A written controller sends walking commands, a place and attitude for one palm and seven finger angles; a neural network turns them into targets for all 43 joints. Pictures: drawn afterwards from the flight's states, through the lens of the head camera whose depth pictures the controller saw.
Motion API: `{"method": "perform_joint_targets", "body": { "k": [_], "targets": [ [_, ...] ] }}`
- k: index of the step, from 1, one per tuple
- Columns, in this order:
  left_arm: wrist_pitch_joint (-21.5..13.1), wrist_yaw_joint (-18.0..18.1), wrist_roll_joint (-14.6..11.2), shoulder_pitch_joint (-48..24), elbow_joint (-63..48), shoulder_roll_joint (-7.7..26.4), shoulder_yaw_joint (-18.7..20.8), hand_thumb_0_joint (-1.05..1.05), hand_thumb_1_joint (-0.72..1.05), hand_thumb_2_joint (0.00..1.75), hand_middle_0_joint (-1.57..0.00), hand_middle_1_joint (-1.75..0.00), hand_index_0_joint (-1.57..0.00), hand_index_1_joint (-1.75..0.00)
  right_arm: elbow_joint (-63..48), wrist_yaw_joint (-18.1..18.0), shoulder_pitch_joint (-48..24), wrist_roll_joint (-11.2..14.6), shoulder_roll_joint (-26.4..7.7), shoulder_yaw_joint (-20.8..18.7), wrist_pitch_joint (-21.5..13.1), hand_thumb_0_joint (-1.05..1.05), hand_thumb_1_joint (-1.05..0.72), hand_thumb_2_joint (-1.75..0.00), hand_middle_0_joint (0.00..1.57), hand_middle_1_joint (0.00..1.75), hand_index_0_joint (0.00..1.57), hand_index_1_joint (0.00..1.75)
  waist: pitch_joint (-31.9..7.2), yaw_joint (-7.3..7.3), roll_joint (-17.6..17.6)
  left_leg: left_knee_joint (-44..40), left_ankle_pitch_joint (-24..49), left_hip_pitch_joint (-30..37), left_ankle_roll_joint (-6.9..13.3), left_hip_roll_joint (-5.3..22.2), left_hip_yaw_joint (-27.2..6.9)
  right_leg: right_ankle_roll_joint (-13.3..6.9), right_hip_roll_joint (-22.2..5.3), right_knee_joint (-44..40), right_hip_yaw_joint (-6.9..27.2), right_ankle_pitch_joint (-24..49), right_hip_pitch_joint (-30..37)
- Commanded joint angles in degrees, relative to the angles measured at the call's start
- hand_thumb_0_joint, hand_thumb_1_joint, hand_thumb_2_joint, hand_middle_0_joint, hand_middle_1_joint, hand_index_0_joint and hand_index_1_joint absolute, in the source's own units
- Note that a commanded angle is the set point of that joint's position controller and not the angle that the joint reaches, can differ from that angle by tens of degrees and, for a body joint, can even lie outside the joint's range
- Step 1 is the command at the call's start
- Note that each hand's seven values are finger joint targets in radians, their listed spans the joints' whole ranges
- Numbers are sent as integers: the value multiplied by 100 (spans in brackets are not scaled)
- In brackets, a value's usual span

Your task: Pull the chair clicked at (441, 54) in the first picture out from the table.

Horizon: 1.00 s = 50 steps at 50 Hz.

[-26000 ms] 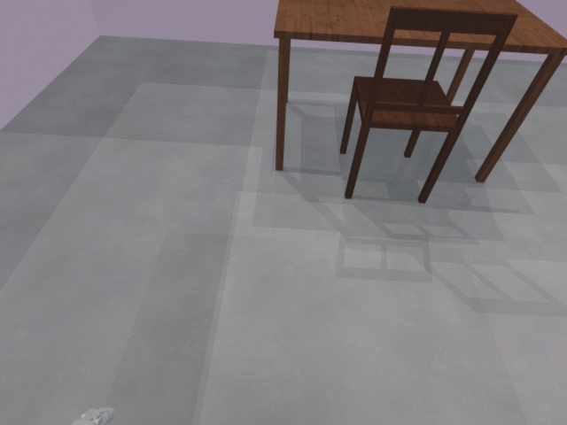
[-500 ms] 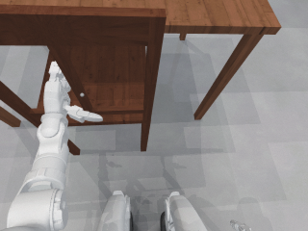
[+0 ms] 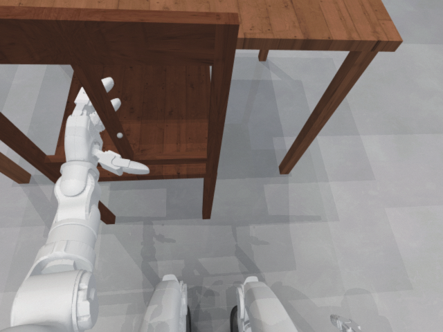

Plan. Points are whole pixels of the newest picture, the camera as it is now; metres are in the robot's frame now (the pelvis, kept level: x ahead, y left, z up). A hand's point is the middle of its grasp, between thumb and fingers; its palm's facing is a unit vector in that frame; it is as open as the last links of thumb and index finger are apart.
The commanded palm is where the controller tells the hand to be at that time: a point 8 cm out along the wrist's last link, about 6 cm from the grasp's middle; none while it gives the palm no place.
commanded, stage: hook a spindle and tug to test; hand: left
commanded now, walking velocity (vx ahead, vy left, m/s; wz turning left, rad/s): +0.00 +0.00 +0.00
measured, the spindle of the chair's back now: (110, 120) +0.48 +0.19 +0.03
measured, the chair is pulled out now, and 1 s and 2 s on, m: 0.00 0.02 0.12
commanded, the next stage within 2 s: step backward, pulling the chair out in 1.16 s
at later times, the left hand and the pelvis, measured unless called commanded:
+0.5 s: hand (121, 134) +0.45 +0.17 +0.03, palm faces +0.04 -1.00 -0.01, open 6.1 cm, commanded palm +0.43 +0.21 +0.03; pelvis +0.00 +0.00 +0.00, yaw +0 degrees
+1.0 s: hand (123, 143) +0.44 +0.16 +0.03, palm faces +0.05 -1.00 -0.01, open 5.4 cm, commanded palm +0.40 +0.20 +0.03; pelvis +0.02 +0.00 +0.01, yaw +0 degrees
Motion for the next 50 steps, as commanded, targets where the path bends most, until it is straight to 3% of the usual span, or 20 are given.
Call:
{"method": "perform_joint_targets", "body": {
  "k": [1,3,6,8,9,10,15,16,18,20,23,32,35,36,38,41,43,45,49,50],
  "targets": [
    [-343,3,-57,-1901,-1152,928,74,0,-33,37,-38,-107,-38,-107,-391,-96,620,10,-972,-378,-142,0,-90,-90,20,30,20,30,-2766,-104,422,-808,2039,2623,-108,14,-375,-102,44,-905,158,1636,774],
    [-312,32,-79,-2014,-1041,832,43,0,-22,42,-41,-118,-41,-118,-352,-96,640,7,-956,-382,-144,0,-90,-90,20,30,20,30,-2585,-169,276,-803,1870,2468,-82,-1,-354,-79,50,-954,151,1537,771],
    [-371,93,-31,-2090,-1035,1115,247,0,-5,49,-46,-134,-46,-134,-358,-114,627,-7,-987,-368,-153,0,-90,-90,20,30,20,30,-2587,-107,360,-812,1783,2383,-88,-10,-351,-91,39,-919,178,1454,761],
    [-457,119,-13,-2317,-1196,920,74,0,6,54,-50,-145,-50,-145,-362,-112,603,-25,-948,-364,-176,0,-90,-90,20,30,20,30,-2671,-161,443,-792,1815,2503,-88,-8,-369,-89,35,-897,167,1439,679],
    [-474,131,-6,-2204,-1164,943,120,0,12,56,-50,-145,-50,-145,-366,-104,615,-27,-940,-369,-183,0,-90,-90,20,30,20,30,-2718,-101,478,-790,1824,2525,-97,-14,-348,-97,43,-908,181,1440,733],
    [-506,136,-1,-2283,-1241,962,88,0,17,59,-50,-145,-50,-145,-376,-99,621,-28,-963,-370,-197,0,-90,-90,20,30,20,30,-2785,-132,620,-789,1924,2656,-107,-2,-390,-114,46,-864,166,1467,624],
    [-477,114,33,-2265,-1025,1041,157,0,45,71,-50,-145,-50,-145,-354,-97,655,-42,-975,-361,-174,0,-90,-90,20,30,20,30,-2739,-154,422,-753,1886,2464,-84,-13,-368,-100,47,-858,177,1512,736],
    [-480,99,34,-2148,-1097,1138,239,0,51,73,-50,-145,-50,-145,-367,-100,648,-34,-986,-373,-168,0,-90,-90,20,30,20,30,-2867,-75,507,-761,2003,2571,-102,-3,-360,-109,44,-847,184,1605,778],
    [-437,73,-19,-2109,-1202,919,91,0,62,78,-50,-145,-50,-145,-389,-90,628,-25,-958,-382,-157,0,-90,-90,20,30,20,30,-2964,-101,489,-772,2130,2699,-106,2,-366,-103,47,-872,164,1708,817],
    [-379,59,-49,-1890,-1248,913,89,0,73,83,-50,-145,-50,-145,-427,-79,638,-9,-968,-385,-154,0,-90,-90,20,30,20,30,-2976,-60,608,-811,2244,2792,-131,13,-395,-123,54,-851,140,1731,780],
    [-308,84,-93,-1832,-1262,773,17,0,90,90,-50,-145,-50,-145,-391,-74,643,3,-954,-395,-140,0,-90,-90,20,30,20,30,-2793,-92,398,-843,2131,2718,-126,17,-386,-98,60,-930,120,1669,801],
    [-393,179,25,-1507,-1371,750,-45,0,90,90,-50,-145,-50,-145,-441,-28,613,-11,-939,-393,-140,0,-90,-90,20,30,20,30,-2645,-23,441,-887,2211,2731,-146,22,-379,-123,58,-886,109,1711,755],
    [-396,170,-1,-1247,-1564,526,-183,0,90,90,-50,-145,-50,-145,-506,-6,612,-9,-917,-419,-135,0,-90,-90,20,30,20,30,-2791,-10,457,-886,2508,2954,-152,30,-376,-127,69,-882,93,1908,795],
    [-383,172,-8,-1051,-1621,621,-101,0,90,90,-50,-145,-50,-145,-521,-2,593,-4,-931,-427,-126,0,-90,-90,20,30,20,30,-2853,72,465,-898,2558,2971,-174,41,-371,-128,62,-870,98,1946,851],
    [-349,158,-37,-1003,-1822,391,-325,0,90,90,-50,-145,-50,-145,-550,17,552,17,-898,-426,-115,0,-90,-90,20,30,20,30,-2840,31,490,-920,2599,3035,-179,44,-371,-123,59,-900,86,1987,871],
    [-303,175,-59,-717,-2029,297,-426,0,90,90,-50,-145,-50,-145,-588,32,535,36,-896,-435,-117,0,-90,-90,20,30,20,30,-2813,80,547,-960,2764,3159,-189,57,-384,-132,63,-911,71,2060,880],
    [-276,201,-80,-509,-2177,334,-374,0,90,90,-50,-145,-50,-145,-603,32,548,38,-888,-454,-119,0,-90,-90,20,30,20,30,-2855,103,326,-951,2842,3106,-170,50,-353,-113,64,-925,85,2230,1073],
    [-270,213,-93,-157,-2318,302,-416,0,90,90,-50,-145,-50,-145,-661,33,519,45,-882,-453,-129,0,-90,-90,20,30,20,30,-2883,155,322,-964,2978,3113,-166,43,-341,-120,66,-917,96,2354,1170],
    [-267,235,-117,-113,-2441,162,-536,0,90,90,-50,-145,-50,-145,-633,27,464,47,-830,-437,-135,0,-90,-90,20,30,20,30,-2606,94,215,-946,2833,2879,-129,13,-265,-82,45,-958,129,2468,1276],
    [-280,248,-102,-39,-2464,303,-416,0,90,90,-50,-145,-50,-145,-638,14,467,48,-847,-446,-152,0,-90,-90,20,30,20,30,-2589,134,206,-913,2849,2825,-123,5,-244,-94,42,-931,153,2519,1307]
  ]
}}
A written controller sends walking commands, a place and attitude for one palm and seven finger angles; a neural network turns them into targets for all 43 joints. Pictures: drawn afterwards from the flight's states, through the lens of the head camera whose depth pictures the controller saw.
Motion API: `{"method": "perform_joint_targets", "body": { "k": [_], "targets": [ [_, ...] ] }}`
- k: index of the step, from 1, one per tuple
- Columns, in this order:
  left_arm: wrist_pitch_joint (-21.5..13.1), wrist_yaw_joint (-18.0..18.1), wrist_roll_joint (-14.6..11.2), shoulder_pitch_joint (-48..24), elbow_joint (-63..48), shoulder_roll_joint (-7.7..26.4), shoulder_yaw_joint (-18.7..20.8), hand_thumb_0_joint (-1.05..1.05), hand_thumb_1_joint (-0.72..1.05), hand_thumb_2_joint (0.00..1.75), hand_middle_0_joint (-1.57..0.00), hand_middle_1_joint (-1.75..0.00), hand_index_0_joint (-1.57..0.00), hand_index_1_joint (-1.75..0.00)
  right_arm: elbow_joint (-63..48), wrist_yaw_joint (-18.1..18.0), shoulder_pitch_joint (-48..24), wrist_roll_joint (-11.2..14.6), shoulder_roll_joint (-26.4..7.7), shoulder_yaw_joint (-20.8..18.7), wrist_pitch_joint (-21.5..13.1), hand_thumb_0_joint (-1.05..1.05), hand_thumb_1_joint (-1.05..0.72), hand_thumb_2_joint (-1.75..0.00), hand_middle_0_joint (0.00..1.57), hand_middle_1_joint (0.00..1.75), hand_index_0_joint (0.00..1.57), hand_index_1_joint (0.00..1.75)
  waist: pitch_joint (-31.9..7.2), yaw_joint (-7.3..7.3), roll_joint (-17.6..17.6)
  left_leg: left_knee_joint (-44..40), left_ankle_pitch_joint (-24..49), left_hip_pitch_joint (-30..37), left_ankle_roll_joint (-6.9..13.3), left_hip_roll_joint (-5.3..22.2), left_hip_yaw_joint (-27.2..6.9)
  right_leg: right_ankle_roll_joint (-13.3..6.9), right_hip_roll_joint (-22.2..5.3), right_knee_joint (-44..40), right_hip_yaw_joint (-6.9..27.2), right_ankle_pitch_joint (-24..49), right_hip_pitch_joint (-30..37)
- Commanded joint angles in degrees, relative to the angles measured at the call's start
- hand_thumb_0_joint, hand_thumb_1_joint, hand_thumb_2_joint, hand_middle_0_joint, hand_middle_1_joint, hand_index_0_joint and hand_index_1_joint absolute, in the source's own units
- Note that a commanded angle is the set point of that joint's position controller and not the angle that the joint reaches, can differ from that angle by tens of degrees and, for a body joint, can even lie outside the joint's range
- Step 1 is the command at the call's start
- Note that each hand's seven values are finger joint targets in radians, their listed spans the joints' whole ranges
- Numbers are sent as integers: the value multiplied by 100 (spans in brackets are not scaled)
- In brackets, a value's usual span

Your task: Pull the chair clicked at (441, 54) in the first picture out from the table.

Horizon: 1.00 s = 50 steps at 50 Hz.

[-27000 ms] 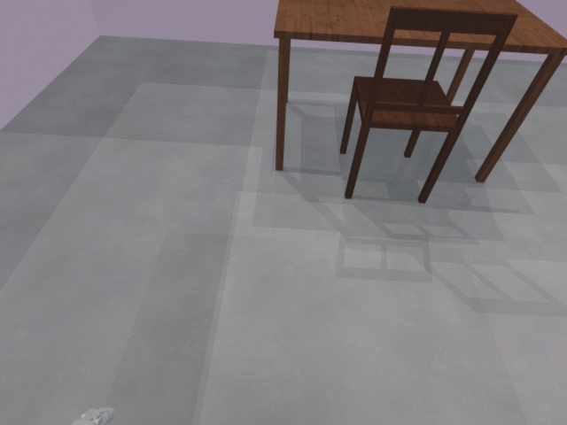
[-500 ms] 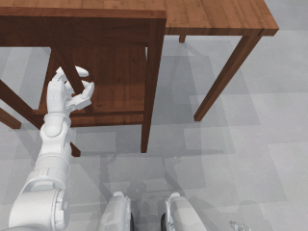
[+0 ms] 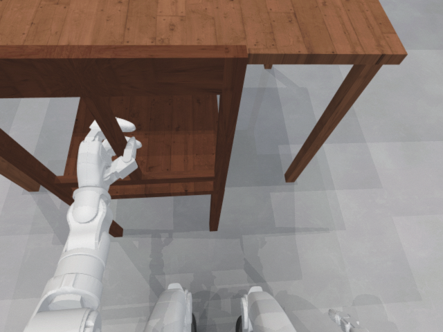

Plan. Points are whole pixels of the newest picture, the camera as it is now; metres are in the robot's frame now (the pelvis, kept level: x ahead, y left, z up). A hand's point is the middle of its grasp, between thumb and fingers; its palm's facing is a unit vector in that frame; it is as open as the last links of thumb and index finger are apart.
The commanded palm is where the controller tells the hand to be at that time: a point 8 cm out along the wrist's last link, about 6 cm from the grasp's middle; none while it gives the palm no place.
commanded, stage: hook a spindle and tug to test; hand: left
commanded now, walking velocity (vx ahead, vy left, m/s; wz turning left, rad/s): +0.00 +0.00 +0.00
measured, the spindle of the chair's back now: (119, 144) +0.44 +0.18 +0.02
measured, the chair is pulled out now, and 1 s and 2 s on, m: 0.02 0.12 0.25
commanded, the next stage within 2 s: step backward, pulling the chair out in 0.16 s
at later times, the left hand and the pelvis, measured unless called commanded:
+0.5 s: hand (130, 165) +0.39 +0.15 +0.03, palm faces +0.11 -0.99 -0.09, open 5.4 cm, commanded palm +0.38 +0.20 +0.03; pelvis +0.01 +0.00 +0.07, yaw +0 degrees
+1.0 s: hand (149, 208) +0.32 +0.11 +0.03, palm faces +0.04 -0.99 -0.14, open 5.3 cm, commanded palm +0.30 +0.17 +0.03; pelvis -0.04 -0.02 +0.09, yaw -1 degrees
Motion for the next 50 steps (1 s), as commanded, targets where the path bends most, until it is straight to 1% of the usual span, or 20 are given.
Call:
{"method": "perform_joint_targets", "body": {
  "k": [1,12,13,14,15,17,19,20,22,23,25,26,32,34,36,37,41,44,48,50],
  "targets": [
    [-501,-91,58,-1112,-1351,749,44,0,90,90,-50,-145,-50,-145,-447,-100,454,-13,-882,-358,-195,0,-90,-90,20,30,20,30,-2580,-1,232,-596,2984,2407,-155,4,-341,-134,36,-621,35,2684,1020],
    [-464,-178,-7,-1005,-1425,713,40,0,90,90,-50,-145,-50,-145,-460,-161,305,-1,-873,-346,-258,0,-90,-90,20,30,20,30,-2526,16,202,-546,2939,2374,-171,-7,-360,-131,9,-575,33,2626,963],
    [-470,-184,4,-1349,-1486,525,-196,0,90,90,-50,-145,-50,-145,-428,-165,280,-4,-850,-341,-271,0,-90,-90,20,30,20,30,-2520,-107,231,-506,2809,2348,-159,-16,-351,-116,5,-576,39,2579,896],
    [136,404,632,-2420,-2710,2353,343,0,90,90,-50,-145,-50,-145,-883,-367,546,319,-825,-343,127,0,-90,-90,20,30,20,30,-4035,253,660,-1617,2651,4167,-71,64,-194,-189,-368,-1711,643,2968,3239],
    [494,662,645,-2377,-2794,2064,205,0,90,90,-50,-145,-50,-145,-1030,-539,637,342,-753,-343,213,0,-90,-90,20,30,20,30,-3731,122,884,-1800,2841,4433,-50,-10,-175,-150,-322,-2031,599,3556,3367],
    [968,839,653,-1520,-2219,1434,-116,0,90,90,-50,-145,-50,-145,-958,-692,465,382,-714,-291,265,0,-90,-90,20,30,20,30,-3156,97,710,-1998,3306,4307,-38,61,-251,-91,-399,-2059,539,4281,3281],
    [1383,901,683,-910,-1214,982,-470,0,90,90,-50,-145,-50,-145,-808,-788,345,397,-711,-232,389,0,-90,-90,20,30,20,30,-2156,85,327,-2380,3230,3981,-7,253,-438,-11,-410,-2255,411,3839,3198],
    [1492,952,735,-998,-845,929,-537,0,90,90,-50,-145,-50,-145,-703,-814,414,395,-745,-240,428,0,-90,-90,20,30,20,30,-2015,61,-14,-2415,3212,3881,11,254,-350,84,-456,-2467,463,4112,3446],
    [1564,1030,760,-1334,-386,960,-588,0,90,90,-50,-145,-50,-145,-550,-862,430,383,-799,-209,458,0,-90,-90,20,30,20,30,-1650,31,-241,-2696,3485,3894,6,348,-334,218,-587,-2731,555,4849,3761],
    [1501,1038,751,-1643,-220,1003,-584,0,90,90,-50,-145,-50,-145,-490,-898,449,377,-835,-211,445,0,-90,-90,20,30,20,30,-1612,31,-147,-2857,3784,4085,-6,431,-399,201,-603,-2779,508,4850,3768],
    [1394,1049,793,-1797,168,1117,-511,0,90,90,-50,-145,-50,-145,-362,-936,468,349,-875,-243,428,0,-90,-90,20,30,20,30,-1491,96,417,-3046,4497,4583,4,570,-503,181,-570,-2881,510,4648,3608],
    [1355,1033,801,-1803,341,986,-605,0,90,90,-50,-145,-50,-145,-315,-931,493,326,-828,-242,426,0,-90,-90,20,30,20,30,-1514,100,626,-3109,4840,4855,6,636,-556,151,-538,-2904,483,4485,3579],
    [1143,873,775,-1649,662,725,-775,0,90,90,-50,-145,-50,-145,-237,-866,282,207,-780,-324,338,0,-90,-90,20,30,20,30,-1321,204,1425,-3769,5695,5831,121,1151,-1150,27,-290,-2782,357,1852,3202],
    [1098,847,764,-1542,649,696,-760,0,90,90,-50,-145,-50,-145,-222,-843,195,164,-777,-333,271,0,-90,-90,20,30,20,30,-1198,250,1404,-3934,5547,5868,170,1267,-1206,0,-278,-2803,350,1487,3266],
    [1062,832,757,-1385,546,801,-650,0,90,90,-50,-145,-50,-145,-216,-828,130,129,-794,-329,225,0,-90,-90,20,30,20,30,-1144,291,1293,-4006,5698,5869,187,1357,-1228,-11,-298,-2872,383,1566,3427],
    [1036,822,769,-1323,502,743,-689,0,90,90,-50,-145,-50,-145,-204,-819,112,120,-792,-329,198,0,-90,-90,20,30,20,30,-1122,288,1214,-3964,5668,5848,193,1358,-1151,-20,-328,-2997,387,1786,3550],
    [1005,823,761,-1200,455,835,-586,0,90,90,-50,-145,-50,-145,-192,-872,130,192,-836,-379,123,0,-90,-90,20,30,20,30,-1273,256,319,-3801,4975,5363,86,1191,-855,-35,-421,-3459,473,3365,4279],
    [963,853,754,-1468,515,823,-707,0,90,90,-50,-145,-50,-145,-71,-937,206,257,-815,-396,35,0,-90,-90,20,30,20,30,-1433,172,10,-3752,4107,5164,-57,959,-579,-52,-649,-3647,674,4306,4509],
    [915,956,771,-1792,791,948,-772,0,90,90,-50,-145,-50,-145,173,-980,153,292,-793,-374,-93,0,-90,-90,20,30,20,30,-1225,157,273,-3800,3165,5102,-94,736,-354,55,-838,-3925,834,3950,4399],
    [920,1024,769,-1887,953,1115,-730,0,90,90,-50,-145,-50,-145,253,-988,146,336,-854,-377,-150,0,-90,-90,20,30,20,30,-1075,151,212,-3694,2582,4965,-161,528,-239,69,-1050,-4202,1043,3764,4414]
  ]
}}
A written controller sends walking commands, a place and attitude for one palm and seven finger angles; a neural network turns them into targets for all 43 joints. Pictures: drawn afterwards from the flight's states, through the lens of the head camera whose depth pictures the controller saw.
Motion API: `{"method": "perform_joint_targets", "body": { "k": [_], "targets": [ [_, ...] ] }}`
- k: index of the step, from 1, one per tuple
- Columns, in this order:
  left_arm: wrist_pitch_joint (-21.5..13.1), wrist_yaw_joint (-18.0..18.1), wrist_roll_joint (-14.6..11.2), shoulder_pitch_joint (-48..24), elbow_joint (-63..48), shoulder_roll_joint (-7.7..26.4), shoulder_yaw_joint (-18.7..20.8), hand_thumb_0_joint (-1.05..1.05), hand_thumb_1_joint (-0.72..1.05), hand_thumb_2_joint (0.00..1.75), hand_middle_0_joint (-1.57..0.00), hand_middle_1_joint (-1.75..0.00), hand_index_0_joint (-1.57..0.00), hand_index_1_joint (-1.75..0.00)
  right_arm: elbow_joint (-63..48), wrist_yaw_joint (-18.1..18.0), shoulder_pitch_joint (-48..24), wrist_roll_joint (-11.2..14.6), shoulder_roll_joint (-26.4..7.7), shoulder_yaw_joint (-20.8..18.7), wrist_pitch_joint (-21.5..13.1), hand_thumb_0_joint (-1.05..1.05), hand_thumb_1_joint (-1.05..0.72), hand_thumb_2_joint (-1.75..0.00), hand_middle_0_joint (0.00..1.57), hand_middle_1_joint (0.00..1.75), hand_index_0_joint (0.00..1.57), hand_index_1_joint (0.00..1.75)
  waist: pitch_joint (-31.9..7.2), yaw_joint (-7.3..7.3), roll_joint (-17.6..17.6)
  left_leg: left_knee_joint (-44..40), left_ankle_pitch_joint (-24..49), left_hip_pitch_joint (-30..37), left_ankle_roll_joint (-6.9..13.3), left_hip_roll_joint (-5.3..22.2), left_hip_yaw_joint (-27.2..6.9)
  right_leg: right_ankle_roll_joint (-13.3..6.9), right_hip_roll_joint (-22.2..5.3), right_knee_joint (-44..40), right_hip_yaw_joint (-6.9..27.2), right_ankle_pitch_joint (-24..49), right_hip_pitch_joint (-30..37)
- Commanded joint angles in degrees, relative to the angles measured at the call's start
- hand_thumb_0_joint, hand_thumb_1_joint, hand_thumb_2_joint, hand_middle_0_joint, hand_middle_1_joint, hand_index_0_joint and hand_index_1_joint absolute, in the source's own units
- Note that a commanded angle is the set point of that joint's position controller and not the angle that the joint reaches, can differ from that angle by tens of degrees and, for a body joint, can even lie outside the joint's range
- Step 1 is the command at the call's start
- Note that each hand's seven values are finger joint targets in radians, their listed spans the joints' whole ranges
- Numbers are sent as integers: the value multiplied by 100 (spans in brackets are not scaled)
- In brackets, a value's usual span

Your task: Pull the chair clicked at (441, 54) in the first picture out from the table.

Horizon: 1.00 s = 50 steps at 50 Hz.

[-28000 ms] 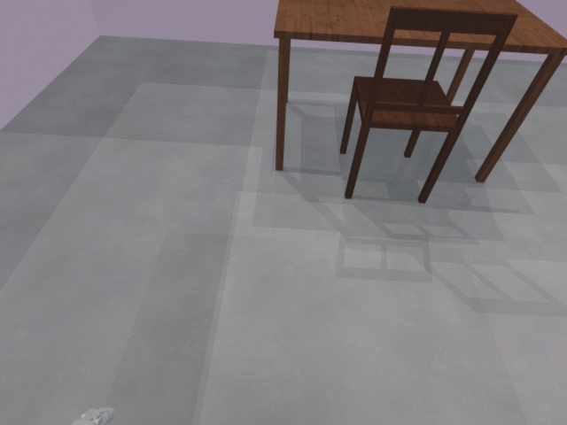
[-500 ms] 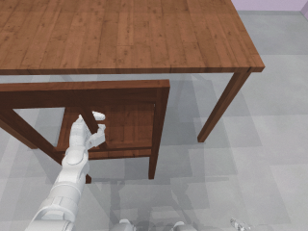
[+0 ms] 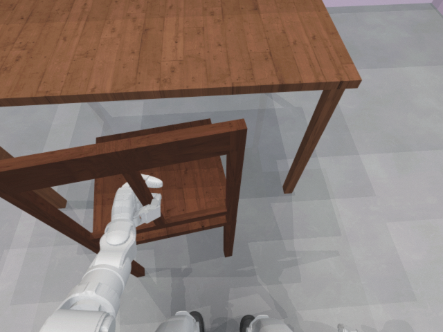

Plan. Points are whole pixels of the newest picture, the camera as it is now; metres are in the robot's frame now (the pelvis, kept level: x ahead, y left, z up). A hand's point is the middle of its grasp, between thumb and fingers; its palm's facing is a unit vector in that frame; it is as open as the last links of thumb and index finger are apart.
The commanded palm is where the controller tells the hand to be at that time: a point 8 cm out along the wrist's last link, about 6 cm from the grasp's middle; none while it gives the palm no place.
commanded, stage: step backward, pulling the chair out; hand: left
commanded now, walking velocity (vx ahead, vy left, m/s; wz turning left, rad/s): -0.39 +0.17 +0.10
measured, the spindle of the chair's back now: (147, 200) +0.38 +0.17 -0.08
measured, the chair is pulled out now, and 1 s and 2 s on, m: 0.12 0.25 0.46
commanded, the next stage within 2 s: none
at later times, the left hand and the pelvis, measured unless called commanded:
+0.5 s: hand (153, 247) +0.27 +0.14 -0.06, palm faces -0.01 -0.99 -0.17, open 5.4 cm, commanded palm +0.27 +0.19 -0.06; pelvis -0.08 +0.01 -0.01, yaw +0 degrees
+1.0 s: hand (143, 271) +0.23 +0.15 -0.06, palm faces -0.02 -0.98 -0.18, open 5.4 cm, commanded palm +0.22 +0.20 -0.06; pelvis -0.13 +0.02 +0.00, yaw +2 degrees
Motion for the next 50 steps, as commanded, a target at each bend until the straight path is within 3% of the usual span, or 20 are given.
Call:
{"method": "perform_joint_targets", "body": {
  "k": [1,6,8,11,14,17,20,25,28,30,33,36,39,40,41,42,43,45,47,50],
  "targets": [
    [-224,233,365,-1942,-768,1471,-60,0,90,90,-50,-145,-50,-145,-331,-144,226,47,-988,-365,-314,0,-90,-90,20,30,20,30,-2425,-43,90,28,253,1222,-30,264,-389,235,-1302,-813,1106,1555,988],
    [-151,296,322,-1960,-492,1327,-191,0,90,90,-50,-145,-50,-145,-210,-128,6,135,-1066,-351,-468,0,-90,-90,20,30,20,30,-2018,71,-380,475,-1008,967,-99,-82,-505,18,-1865,-1570,1467,292,900],
    [-162,280,330,-1918,-506,1113,-321,0,90,90,-50,-145,-50,-145,-117,-158,55,114,-1076,-332,-581,0,-90,-90,20,30,20,30,-2198,-2,-515,76,-519,1225,-61,-24,-546,18,-1680,-1350,1118,625,1004],
    [-181,247,295,-1996,-651,942,-480,0,90,90,-50,-145,-50,-145,-170,-236,-26,100,-1158,-311,-663,0,-90,-90,20,30,20,30,-2202,25,-65,-820,749,1437,186,521,-1116,278,-787,-528,431,446,849],
    [-205,176,186,-2192,-791,693,-740,0,90,90,-50,-145,-50,-145,-385,-178,-224,128,-1089,-249,-722,0,-90,-90,20,30,20,30,-1831,82,148,-1507,-1265,1027,451,1022,-1591,154,-515,-14,470,-1537,630],
    [-134,200,218,-2204,-965,700,-642,0,90,90,-50,-145,-50,-145,-398,-231,-291,-28,-1076,-232,-753,0,-90,-90,20,30,20,30,-1698,179,1045,-1966,-1892,737,663,1506,-2294,28,-391,1240,396,-1243,575],
    [-173,195,246,-2121,-900,849,-490,0,90,90,-50,-145,-50,-145,-282,-231,-50,-99,-1066,-250,-871,0,-90,-90,20,30,20,30,-1926,136,634,-1398,-682,1403,678,1453,-1975,73,-378,745,420,-1185,589],
    [-217,135,350,-2132,-829,867,-484,0,90,90,-50,-145,-50,-145,-172,-222,-2,-138,-1101,-299,-1042,0,-90,-90,20,30,20,30,-1773,77,534,-1206,-1003,1173,474,1199,-1628,79,-351,-4,343,-1039,948],
    [-235,159,365,-2068,-791,1063,-307,0,90,90,-50,-145,-50,-145,-225,-196,-96,-137,-1021,-334,-1061,0,-90,-90,20,30,20,30,-1671,90,-7,-520,-1391,725,218,657,-1019,-60,-790,-648,897,-1374,987],
    [-250,247,420,-1992,-641,1426,-99,0,90,90,-50,-145,-50,-145,-136,-204,-109,-82,-981,-375,-1026,0,-90,-90,20,30,20,30,-1630,125,-1027,1663,-1288,1114,-266,-208,-335,-664,-2170,-1865,2242,-2445,-64],
    [-60,269,466,-1971,-653,1191,-117,0,90,90,-50,-145,-50,-145,-97,-125,-443,-185,-778,-217,-997,0,-90,-90,20,30,20,30,-1652,319,-904,3148,-1688,168,-294,-240,-942,-919,-2595,-1610,2008,-1154,494],
    [-51,317,465,-1863,-637,1356,122,0,90,90,-50,-145,-50,-145,58,-134,-335,-156,-859,-195,-987,0,-90,-90,20,30,20,30,-1784,262,-1168,1893,-1736,284,-293,-152,-877,-591,-2168,-884,1192,862,1380],
    [46,277,409,-1787,-685,969,-154,0,90,90,-50,-145,-50,-145,163,-201,-3,-129,-945,-195,-979,0,-90,-90,20,30,20,30,-1999,175,-1296,-277,-1143,849,-272,-132,-577,-311,-1913,-482,949,1907,1874],
    [107,272,390,-1780,-644,975,-213,0,90,90,-50,-145,-50,-145,176,-259,-3,-125,-1027,-233,-956,0,-90,-90,20,30,20,30,-1909,126,-967,-1168,-221,1211,-244,-6,-521,-124,-1720,-80,785,2022,1785],
    [114,223,387,-1864,-851,844,-319,0,90,90,-50,-145,-50,-145,93,-271,-33,-159,-1169,-278,-933,0,-90,-90,20,30,20,30,-1918,184,-286,-1572,1118,1361,5,620,-1177,161,-1215,502,340,1808,1471],
    [86,174,394,-2077,-1082,692,-409,0,90,90,-50,-145,-50,-145,-61,-257,-42,-187,-1209,-368,-883,0,-90,-90,20,30,20,30,-1935,212,469,-988,2956,1704,274,1131,-1641,297,-800,979,116,1663,955],
    [70,112,421,-2119,-1115,528,-444,0,90,90,-50,-145,-50,-145,-62,-168,117,-203,-1108,-414,-809,0,-90,-90,20,30,20,30,-2186,187,581,-595,4212,2230,409,1341,-1521,273,-619,1144,79,924,757],
    [-31,3,509,-2492,-1714,475,-525,0,90,90,-50,-145,-50,-145,-204,-29,5,-335,-945,-435,-757,0,-90,-90,20,30,20,30,-2388,93,1358,-388,4788,2594,438,1355,-1476,221,-574,1185,60,-60,661],
    [-20,15,521,-2129,-1506,332,-550,0,90,90,-50,-145,-50,-145,-268,58,30,-307,-942,-465,-710,0,-90,-90,20,30,20,30,-2097,125,1079,-120,4859,2455,374,1432,-1379,106,-524,759,92,-60,798],
    [-89,34,562,-2091,-1357,549,-434,0,90,90,-50,-145,-50,-145,-269,94,180,-215,-949,-503,-695,0,-90,-90,20,30,20,30,-2219,57,187,656,3833,1731,-44,1028,-1025,-129,-861,-259,392,2923,2003]
  ]
}}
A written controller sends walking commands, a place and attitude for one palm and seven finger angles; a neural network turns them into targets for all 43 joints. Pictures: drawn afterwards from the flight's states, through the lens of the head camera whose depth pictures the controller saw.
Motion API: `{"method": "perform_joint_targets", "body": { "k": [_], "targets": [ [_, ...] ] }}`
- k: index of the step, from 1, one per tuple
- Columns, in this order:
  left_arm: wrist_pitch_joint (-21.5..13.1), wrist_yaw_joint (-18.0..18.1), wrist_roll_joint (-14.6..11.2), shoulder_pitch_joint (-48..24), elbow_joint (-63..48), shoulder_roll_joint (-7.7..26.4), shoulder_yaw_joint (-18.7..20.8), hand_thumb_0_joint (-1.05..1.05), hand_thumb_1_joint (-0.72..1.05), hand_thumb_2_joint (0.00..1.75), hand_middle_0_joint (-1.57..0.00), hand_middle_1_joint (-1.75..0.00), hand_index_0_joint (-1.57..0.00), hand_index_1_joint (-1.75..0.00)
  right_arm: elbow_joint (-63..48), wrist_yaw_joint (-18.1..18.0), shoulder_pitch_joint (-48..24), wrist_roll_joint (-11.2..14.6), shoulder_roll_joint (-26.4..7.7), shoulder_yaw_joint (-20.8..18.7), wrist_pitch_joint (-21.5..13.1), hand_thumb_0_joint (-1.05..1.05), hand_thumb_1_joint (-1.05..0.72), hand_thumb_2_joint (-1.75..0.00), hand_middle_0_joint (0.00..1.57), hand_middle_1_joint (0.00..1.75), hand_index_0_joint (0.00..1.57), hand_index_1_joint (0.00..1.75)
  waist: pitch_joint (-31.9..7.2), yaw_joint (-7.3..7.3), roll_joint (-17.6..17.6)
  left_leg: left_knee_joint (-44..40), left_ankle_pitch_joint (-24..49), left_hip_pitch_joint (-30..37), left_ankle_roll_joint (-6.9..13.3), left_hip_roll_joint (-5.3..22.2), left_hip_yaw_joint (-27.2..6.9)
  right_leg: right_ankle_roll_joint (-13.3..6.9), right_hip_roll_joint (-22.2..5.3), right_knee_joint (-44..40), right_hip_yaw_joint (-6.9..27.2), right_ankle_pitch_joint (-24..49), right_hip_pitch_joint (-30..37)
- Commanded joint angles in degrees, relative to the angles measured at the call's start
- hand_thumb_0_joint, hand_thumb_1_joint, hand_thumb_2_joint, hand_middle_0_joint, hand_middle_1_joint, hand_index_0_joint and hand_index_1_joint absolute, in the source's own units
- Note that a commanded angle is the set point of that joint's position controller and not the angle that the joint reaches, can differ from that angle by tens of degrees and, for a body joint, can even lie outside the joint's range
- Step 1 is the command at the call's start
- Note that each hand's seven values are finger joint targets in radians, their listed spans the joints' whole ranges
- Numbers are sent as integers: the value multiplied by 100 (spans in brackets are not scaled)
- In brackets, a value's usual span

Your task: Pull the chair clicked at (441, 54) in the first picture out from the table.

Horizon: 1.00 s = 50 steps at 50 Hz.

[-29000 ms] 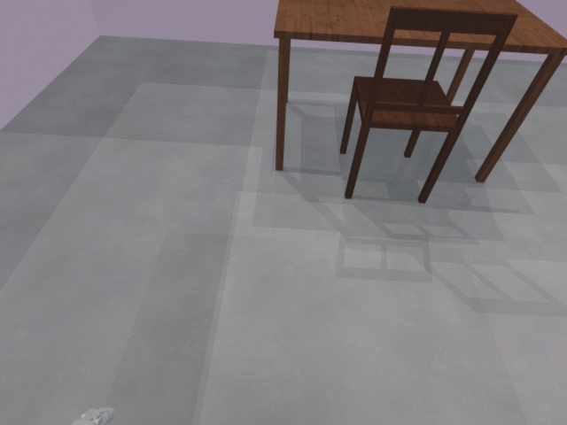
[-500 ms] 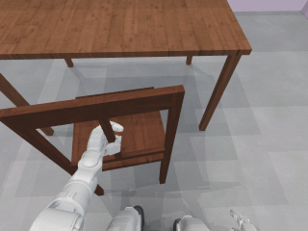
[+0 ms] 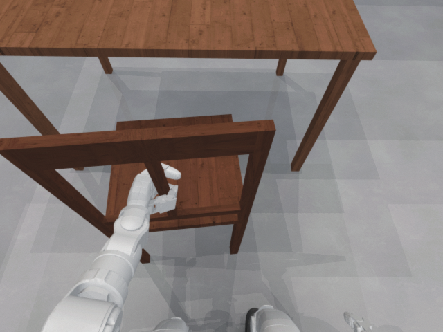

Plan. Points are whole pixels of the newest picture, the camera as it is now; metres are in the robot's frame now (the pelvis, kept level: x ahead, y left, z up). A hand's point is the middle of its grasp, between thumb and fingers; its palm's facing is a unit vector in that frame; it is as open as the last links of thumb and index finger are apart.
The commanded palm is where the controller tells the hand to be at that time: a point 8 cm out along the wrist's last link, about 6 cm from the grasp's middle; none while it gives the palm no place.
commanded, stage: step backward, pulling the chair out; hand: left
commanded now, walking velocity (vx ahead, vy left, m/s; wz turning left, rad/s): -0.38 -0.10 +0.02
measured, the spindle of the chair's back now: (163, 190) +0.39 +0.14 -0.08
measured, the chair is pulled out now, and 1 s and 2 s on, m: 0.25 0.46 0.65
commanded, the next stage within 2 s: stop walking, hand still on the chair in 1.16 s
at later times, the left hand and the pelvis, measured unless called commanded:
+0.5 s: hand (163, 245) +0.26 +0.12 -0.06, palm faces +0.01 -0.98 -0.19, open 5.5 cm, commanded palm +0.25 +0.17 -0.06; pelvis -0.09 -0.02 +0.00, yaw +0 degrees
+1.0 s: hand (152, 317) +0.15 +0.12 -0.06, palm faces +0.01 -0.98 -0.20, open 5.5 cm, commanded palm +0.13 +0.18 -0.05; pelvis -0.22 -0.02 +0.01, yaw +0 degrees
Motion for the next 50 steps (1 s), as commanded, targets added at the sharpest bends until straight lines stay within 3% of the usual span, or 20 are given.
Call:
{"method": "perform_joint_targets", "body": {
  "k": [1,3,4,7,10,11,13,18,20,23,25,29,31,33,35,38,41,43,46,50],
  "targets": [
    [-584,67,215,-1789,-1039,717,116,0,90,90,-50,-145,-50,-145,-403,-42,427,84,-800,-301,-102,0,-90,-90,20,30,20,30,-2847,-122,-140,868,3236,207,72,592,-75,-564,-874,-586,861,4422,2397],
    [-539,91,198,-1610,-719,1008,377,0,90,90,-50,-145,-50,-145,-391,-184,179,112,-802,-290,-95,0,-90,-90,20,30,20,30,-3173,-14,-992,1298,-607,-754,-63,26,-136,-1002,-1721,-559,1327,6164,3050],
    [-470,71,170,-1473,-699,1083,436,0,90,90,-50,-145,-50,-145,-458,-197,7,128,-736,-239,-87,0,-90,-90,20,30,20,30,-3055,69,-906,1332,-967,-743,-23,90,-302,-953,-1856,-649,1265,5137,2606],
    [-418,103,138,-1291,-922,949,292,0,90,90,-50,-145,-50,-145,-408,-262,-46,67,-720,-49,-42,0,-90,-90,20,30,20,30,-2919,-15,-365,-609,355,-52,63,270,-113,-444,-1276,-308,631,3625,2087],
    [-423,94,54,-1341,-1257,679,111,0,90,90,-50,-145,-50,-145,-604,-239,-82,14,-954,-192,68,0,-90,-90,20,30,20,30,-2797,-34,874,-961,4103,644,818,1401,-1063,121,5,730,80,911,1054],
    [-490,25,18,-1420,-1364,477,-2,0,90,90,-50,-145,-50,-145,-603,-108,-35,-8,-777,-178,93,0,-90,-90,20,30,20,30,-2779,3,1126,-1178,3590,590,968,1563,-1099,71,95,786,131,-828,925],
    [-494,68,131,-1635,-1510,625,48,0,90,90,-50,-145,-50,-145,-622,-96,-263,-65,-739,-143,46,0,-90,-90,20,30,20,30,-2147,14,1545,-1301,2599,-210,1080,1660,-1142,-12,92,1111,133,-1410,844],
    [-676,57,233,-1715,-1149,825,126,0,90,90,-50,-145,-50,-145,-360,-55,203,30,-761,-290,-110,0,-90,-90,20,30,20,30,-2657,-121,391,58,3528,865,535,964,-353,7,-185,-1033,425,2106,1467],
    [-682,102,187,-1765,-919,1295,359,0,90,90,-50,-145,-50,-145,-362,-162,169,149,-737,-351,-88,0,-90,-90,20,30,20,30,-2783,-148,-991,888,499,3,47,136,302,-407,-1277,-1247,1350,3217,1780],
    [-612,140,210,-1684,-613,1222,470,0,90,90,-50,-145,-50,-145,-346,-175,-400,110,-670,-215,-201,0,-90,-90,20,30,20,30,-2580,201,-632,2181,-923,-758,55,-62,-381,-733,-1868,-1239,1559,3225,1715],
    [-512,181,201,-1528,-544,1287,525,0,90,90,-50,-145,-50,-145,-204,-202,-317,76,-696,-103,-204,0,-90,-90,20,30,20,30,-2681,159,-202,1295,-681,-591,27,32,-371,-792,-1687,-875,1165,3812,2072],
    [-390,170,41,-1412,-528,987,311,0,90,90,-50,-145,-50,-145,-228,-302,66,162,-792,-119,-136,0,-90,-90,20,30,20,30,-2923,63,-931,-330,-42,-1,56,36,1,-436,-1391,-863,976,3504,2334],
    [-328,169,-7,-1425,-626,927,160,0,90,90,-50,-145,-50,-145,-225,-343,213,161,-925,-163,-88,0,-90,-90,20,30,20,30,-2862,-11,-532,-1358,1405,583,207,432,-30,-147,-1029,-615,670,2755,1976],
    [-375,101,5,-1616,-864,648,2,0,90,90,-50,-145,-50,-145,-419,-312,187,127,-1041,-279,-13,0,-90,-90,20,30,20,30,-2635,-8,435,-1234,3396,923,557,1167,-497,153,-236,-97,254,1913,1323],
    [-484,43,51,-2067,-1438,634,-22,0,90,90,-50,-145,-50,-145,-531,-224,-44,-42,-832,-222,42,0,-90,-90,20,30,20,30,-2716,-41,1771,-1242,4354,1050,806,1497,-776,56,-145,726,200,261,963],
    [-457,92,86,-1818,-1173,576,97,0,90,90,-50,-145,-50,-145,-539,-88,-24,-45,-792,-233,24,0,-90,-90,20,30,20,30,-2060,88,1350,-1011,4604,849,1033,1787,-869,-90,21,821,298,-1255,598],
    [-552,105,144,-1937,-949,645,127,0,90,90,-50,-145,-50,-145,-349,-8,323,33,-873,-322,-82,0,-90,-90,20,30,20,30,-2472,-46,942,-91,5331,1917,641,1439,-505,-73,10,-826,244,615,1019],
    [-687,78,247,-2124,-842,775,108,0,90,90,-50,-145,-50,-145,-273,-23,346,39,-822,-297,-109,0,-90,-90,20,30,20,30,-2586,-97,615,162,4257,1259,358,1028,-138,-150,-315,-1184,426,2764,1731],
    [-675,118,207,-1910,-379,1434,552,0,90,90,-50,-145,-50,-145,-157,-215,215,110,-858,-324,-90,0,-90,-90,20,30,20,30,-2893,-30,-1017,950,8,-265,-37,150,186,-601,-1424,-863,1255,5625,2697],
    [-537,108,181,-1612,-377,1310,530,0,90,90,-50,-145,-50,-145,-186,-220,-182,94,-771,-151,-138,0,-90,-90,20,30,20,30,-2769,169,-344,1144,-709,-462,33,80,-318,-798,-1755,-924,1224,3904,2142]
  ]
}}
